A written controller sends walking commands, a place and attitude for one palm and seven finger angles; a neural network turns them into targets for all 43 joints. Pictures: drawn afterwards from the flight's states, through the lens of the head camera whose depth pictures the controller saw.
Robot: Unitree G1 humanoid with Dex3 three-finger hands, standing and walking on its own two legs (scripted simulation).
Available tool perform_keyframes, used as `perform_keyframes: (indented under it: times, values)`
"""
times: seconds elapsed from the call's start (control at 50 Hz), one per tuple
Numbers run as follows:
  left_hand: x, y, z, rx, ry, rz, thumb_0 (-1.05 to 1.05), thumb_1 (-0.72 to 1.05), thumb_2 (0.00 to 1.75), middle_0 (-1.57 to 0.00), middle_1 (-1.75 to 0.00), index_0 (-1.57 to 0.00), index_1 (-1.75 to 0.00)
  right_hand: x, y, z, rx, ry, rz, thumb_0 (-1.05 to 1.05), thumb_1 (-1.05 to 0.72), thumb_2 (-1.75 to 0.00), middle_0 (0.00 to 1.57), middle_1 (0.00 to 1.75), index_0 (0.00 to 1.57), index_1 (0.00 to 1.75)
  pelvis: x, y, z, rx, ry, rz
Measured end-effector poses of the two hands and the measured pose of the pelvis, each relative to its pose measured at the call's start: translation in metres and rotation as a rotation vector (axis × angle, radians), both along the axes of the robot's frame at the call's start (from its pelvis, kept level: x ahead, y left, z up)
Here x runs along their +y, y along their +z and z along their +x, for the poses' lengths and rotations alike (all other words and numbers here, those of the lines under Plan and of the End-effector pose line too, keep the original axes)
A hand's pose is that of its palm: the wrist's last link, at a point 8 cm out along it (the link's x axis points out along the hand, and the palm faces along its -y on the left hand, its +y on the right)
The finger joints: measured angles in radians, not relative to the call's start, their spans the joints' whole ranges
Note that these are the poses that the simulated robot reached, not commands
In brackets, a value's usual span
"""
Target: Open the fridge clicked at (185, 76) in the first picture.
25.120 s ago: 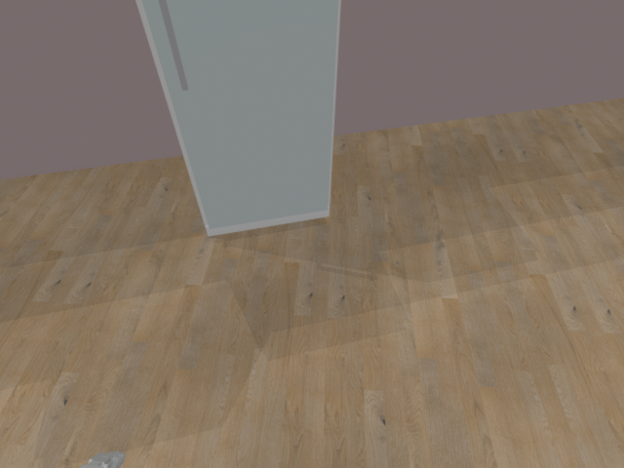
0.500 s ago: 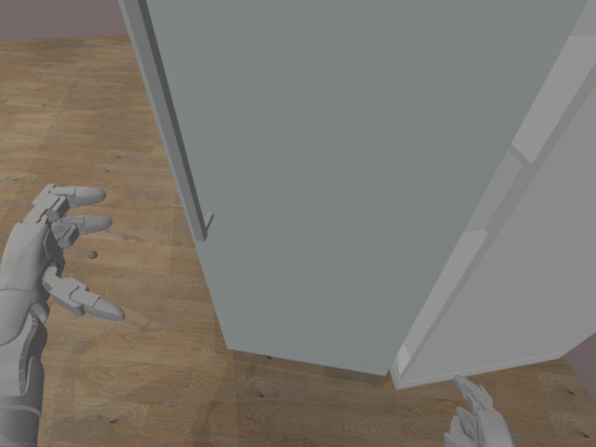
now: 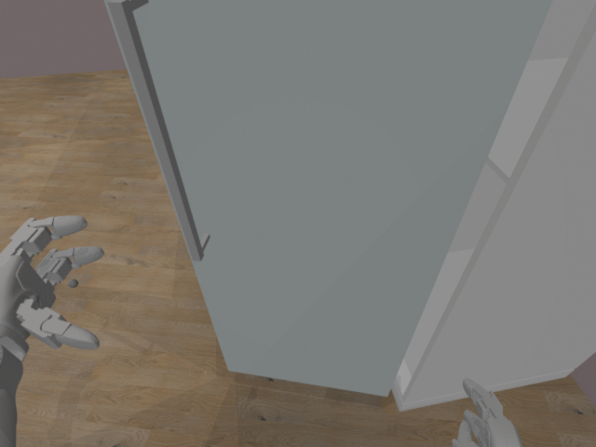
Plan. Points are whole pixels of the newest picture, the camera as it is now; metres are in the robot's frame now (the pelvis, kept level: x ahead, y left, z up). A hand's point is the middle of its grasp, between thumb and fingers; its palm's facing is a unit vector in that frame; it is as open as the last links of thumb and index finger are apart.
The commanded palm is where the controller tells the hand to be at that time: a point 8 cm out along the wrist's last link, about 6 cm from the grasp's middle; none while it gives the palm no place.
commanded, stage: draw the hand back to the body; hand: left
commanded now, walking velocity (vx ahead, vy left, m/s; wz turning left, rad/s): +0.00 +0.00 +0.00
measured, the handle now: (175, 157) +0.47 +0.24 +0.17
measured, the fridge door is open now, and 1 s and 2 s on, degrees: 70 70 70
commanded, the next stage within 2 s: step back with the hand held close in 1.16 s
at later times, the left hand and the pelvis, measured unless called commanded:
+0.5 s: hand (55, 293) +0.22 +0.30 +0.15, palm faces +0.49 -0.80 -0.35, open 11.7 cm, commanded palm +0.17 +0.32 +0.17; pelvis +0.01 +0.01 +0.01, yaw +0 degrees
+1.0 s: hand (61, 296) +0.21 +0.28 +0.17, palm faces +0.47 -0.80 -0.38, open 7.6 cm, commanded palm +0.16 +0.31 +0.19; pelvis +0.03 +0.00 +0.02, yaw +0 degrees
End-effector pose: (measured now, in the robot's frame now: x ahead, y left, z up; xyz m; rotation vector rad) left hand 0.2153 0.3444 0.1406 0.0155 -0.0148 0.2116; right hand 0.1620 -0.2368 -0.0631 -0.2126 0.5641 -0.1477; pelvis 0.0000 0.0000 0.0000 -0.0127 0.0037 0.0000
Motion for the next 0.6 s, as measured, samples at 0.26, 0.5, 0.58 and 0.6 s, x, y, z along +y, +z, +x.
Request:
perform_keyframes:
  times: [0.26, 0.5, 0.58, 0.6]
  values:
    - [-0.006, 0.012, -0.028, 0.023, 0.257, 0.285, -0.01, -0.33, 0.31, -0.24, -1.02, -0.24, -1.01, 0.019, 0.004, 0.019, 0.017, 0.078, -0.015, 0.02, -0.91, -0.9, 0.21, 0.3, 0.2, 0.3, 0.005, 0.008, -0.001, -0.037, 0.009, 0.002]
    - [-0.015, 0.029, -0.037, -0.025, 0.305, 0.377, 0.0, 0.08, 0.51, -0.23, -0.78, -0.23, -0.77, 0.032, -0.003, 0.025, 0.102, 0.085, 0.005, 0.02, -0.9, -0.9, 0.21, 0.3, 0.2, 0.3, 0.01, 0.014, 0.013, -0.071, -0.003, 0.015]
    - [-0.021, 0.035, -0.035, -0.036, 0.286, 0.393, 0.0, 0.22, 0.58, -0.23, -0.7, -0.23, -0.69, 0.032, -0.002, 0.03, 0.102, 0.081, 0.012, 0.02, -0.9, -0.9, 0.21, 0.3, 0.2, 0.3, 0.01, 0.015, 0.018, -0.075, -0.007, 0.018]
    - [-0.022, 0.036, -0.035, -0.038, 0.281, 0.397, 0.0, 0.26, 0.59, -0.23, -0.67, -0.23, -0.67, 0.032, -0.002, 0.031, 0.101, 0.08, 0.012, 0.02, -0.9, -0.9, 0.21, 0.3, 0.2, 0.3, 0.01, 0.015, 0.019, -0.075, -0.008, 0.018]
